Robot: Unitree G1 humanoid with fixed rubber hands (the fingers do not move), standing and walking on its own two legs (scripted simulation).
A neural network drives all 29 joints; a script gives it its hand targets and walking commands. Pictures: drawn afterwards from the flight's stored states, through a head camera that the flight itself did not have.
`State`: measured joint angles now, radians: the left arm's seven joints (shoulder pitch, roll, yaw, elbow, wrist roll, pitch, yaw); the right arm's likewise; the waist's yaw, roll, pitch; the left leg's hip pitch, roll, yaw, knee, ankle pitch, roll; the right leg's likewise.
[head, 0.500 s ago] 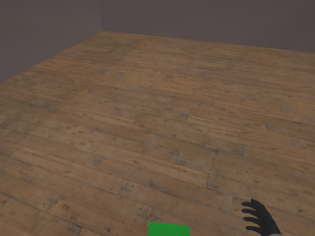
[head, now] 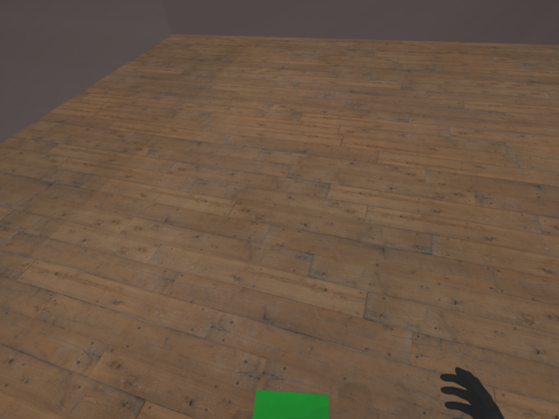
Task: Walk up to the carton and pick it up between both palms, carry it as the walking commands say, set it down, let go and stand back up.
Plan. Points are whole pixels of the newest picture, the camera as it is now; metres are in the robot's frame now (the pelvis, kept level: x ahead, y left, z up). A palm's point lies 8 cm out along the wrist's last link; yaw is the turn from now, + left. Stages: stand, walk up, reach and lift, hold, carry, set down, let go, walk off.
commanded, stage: stand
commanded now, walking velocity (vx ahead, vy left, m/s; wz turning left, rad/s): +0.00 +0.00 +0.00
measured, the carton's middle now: out of the picture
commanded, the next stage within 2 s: none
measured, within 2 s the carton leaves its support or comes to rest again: neither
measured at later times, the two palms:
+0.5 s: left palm out of the picture +0.11 +0.25 -0.08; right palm out of the picture +0.14 -0.31 -0.10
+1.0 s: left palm out of the picture +0.10 +0.33 -0.12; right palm out of the picture +0.13 -0.24 -0.06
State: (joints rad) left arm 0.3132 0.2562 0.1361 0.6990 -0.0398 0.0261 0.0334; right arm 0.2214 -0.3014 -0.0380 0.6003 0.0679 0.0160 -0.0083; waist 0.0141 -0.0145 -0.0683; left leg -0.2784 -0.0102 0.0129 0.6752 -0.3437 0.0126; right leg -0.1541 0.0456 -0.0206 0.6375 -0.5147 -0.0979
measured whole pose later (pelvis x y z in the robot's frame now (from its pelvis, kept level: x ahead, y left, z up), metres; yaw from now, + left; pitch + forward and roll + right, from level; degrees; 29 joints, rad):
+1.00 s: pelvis +0.02 +0.05 +0.00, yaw -2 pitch -5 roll -2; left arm 0.31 0.26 0.14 0.78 -0.04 -0.03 0.01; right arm 0.27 -0.33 -0.04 0.63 0.07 -0.04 -0.03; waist 0.01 -0.01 0.01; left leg -0.31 0.02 0.01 0.75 -0.36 0.04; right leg -0.26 0.06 0.03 0.74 -0.48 -0.04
